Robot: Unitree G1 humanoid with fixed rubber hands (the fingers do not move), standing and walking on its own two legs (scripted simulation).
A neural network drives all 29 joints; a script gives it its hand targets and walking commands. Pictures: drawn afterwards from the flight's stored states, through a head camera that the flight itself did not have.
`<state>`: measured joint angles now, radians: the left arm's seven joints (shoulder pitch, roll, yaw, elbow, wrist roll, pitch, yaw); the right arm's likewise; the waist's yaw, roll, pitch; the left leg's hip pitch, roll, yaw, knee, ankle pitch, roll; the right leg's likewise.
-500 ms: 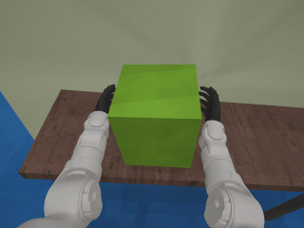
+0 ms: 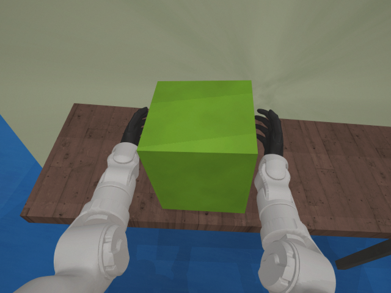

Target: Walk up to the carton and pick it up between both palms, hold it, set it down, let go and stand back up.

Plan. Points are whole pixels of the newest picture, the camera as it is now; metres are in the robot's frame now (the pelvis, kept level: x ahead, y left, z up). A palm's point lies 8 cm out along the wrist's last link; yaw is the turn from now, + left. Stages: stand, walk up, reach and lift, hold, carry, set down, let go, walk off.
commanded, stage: set down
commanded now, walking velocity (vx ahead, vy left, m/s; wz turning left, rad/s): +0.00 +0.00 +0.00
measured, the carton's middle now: (203, 150) +0.43 -0.06 +0.02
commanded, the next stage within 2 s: none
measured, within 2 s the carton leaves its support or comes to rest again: rests again in 1.12 s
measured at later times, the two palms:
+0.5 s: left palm (140, 146) +0.43 +0.08 +0.04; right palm (276, 157) +0.37 -0.21 +0.06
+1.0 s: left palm (141, 147) +0.43 +0.08 +0.04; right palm (276, 161) +0.36 -0.21 +0.06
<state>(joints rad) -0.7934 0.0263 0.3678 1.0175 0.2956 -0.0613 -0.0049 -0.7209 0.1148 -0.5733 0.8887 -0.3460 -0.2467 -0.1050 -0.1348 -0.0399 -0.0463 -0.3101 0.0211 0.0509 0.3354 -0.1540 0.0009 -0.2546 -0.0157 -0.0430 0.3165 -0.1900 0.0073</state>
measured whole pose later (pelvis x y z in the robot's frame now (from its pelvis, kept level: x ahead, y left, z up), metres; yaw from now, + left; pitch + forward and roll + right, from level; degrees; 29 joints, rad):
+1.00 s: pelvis -0.01 +0.01 +0.00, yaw -1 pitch +11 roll +0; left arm -0.86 0.01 0.47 1.17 0.35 -0.21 0.02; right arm -0.74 0.14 -0.73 0.90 -0.46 -0.29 -0.06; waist -0.15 -0.02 -0.06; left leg -0.41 0.02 0.08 0.37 -0.15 0.01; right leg -0.37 -0.02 -0.03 0.35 -0.18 0.02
